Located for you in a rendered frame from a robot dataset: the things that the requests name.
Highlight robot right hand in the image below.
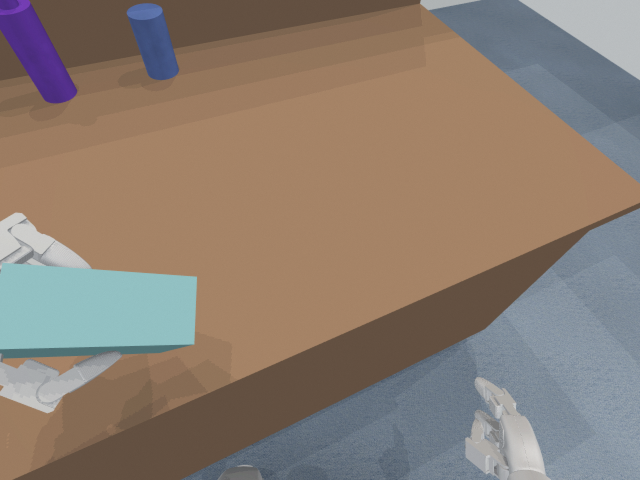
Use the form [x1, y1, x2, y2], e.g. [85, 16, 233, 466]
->
[465, 377, 546, 480]

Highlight table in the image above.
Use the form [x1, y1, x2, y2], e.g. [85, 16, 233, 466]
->
[0, 0, 640, 480]

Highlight robot left hand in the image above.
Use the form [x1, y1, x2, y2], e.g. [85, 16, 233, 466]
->
[0, 213, 122, 413]

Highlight sponge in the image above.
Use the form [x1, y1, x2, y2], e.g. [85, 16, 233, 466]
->
[0, 263, 197, 359]

